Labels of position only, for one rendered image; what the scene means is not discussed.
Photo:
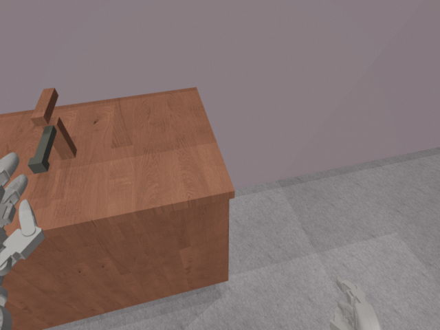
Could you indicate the tap lever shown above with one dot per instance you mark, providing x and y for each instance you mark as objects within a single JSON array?
[{"x": 39, "y": 163}]

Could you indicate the right robot hand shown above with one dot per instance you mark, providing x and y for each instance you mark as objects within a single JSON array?
[{"x": 362, "y": 316}]

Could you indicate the left robot hand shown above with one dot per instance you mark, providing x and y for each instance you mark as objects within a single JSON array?
[{"x": 22, "y": 242}]

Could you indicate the counter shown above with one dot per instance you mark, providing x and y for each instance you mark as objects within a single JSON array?
[{"x": 134, "y": 206}]

